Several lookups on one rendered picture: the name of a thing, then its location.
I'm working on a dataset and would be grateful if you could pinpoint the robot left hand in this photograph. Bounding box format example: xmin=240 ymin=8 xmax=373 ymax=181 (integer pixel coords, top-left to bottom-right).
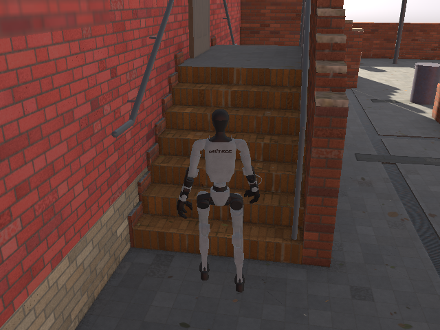
xmin=177 ymin=200 xmax=193 ymax=219

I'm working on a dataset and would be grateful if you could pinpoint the right robot forearm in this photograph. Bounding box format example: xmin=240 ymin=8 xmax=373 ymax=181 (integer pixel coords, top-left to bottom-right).
xmin=246 ymin=165 xmax=259 ymax=192

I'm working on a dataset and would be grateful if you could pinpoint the robot right hand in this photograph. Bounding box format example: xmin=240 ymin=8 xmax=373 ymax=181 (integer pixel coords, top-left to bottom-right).
xmin=244 ymin=189 xmax=260 ymax=204

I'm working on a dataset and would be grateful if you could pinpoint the left robot forearm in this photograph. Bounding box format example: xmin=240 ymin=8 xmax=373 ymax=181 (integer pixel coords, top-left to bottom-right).
xmin=179 ymin=167 xmax=194 ymax=201

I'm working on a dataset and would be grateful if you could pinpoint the robot left thigh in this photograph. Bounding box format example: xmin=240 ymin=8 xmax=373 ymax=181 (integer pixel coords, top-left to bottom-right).
xmin=197 ymin=191 xmax=210 ymax=236

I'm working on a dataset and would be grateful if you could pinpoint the robot left upper arm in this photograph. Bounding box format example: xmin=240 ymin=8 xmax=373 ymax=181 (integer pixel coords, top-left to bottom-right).
xmin=188 ymin=139 xmax=206 ymax=178

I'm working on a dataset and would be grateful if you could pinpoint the left robot foot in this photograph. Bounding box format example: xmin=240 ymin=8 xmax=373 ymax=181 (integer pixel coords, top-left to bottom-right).
xmin=199 ymin=262 xmax=210 ymax=281

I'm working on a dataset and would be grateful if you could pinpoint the robot right upper arm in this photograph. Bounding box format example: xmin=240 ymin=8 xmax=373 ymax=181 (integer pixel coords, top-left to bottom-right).
xmin=234 ymin=139 xmax=253 ymax=176

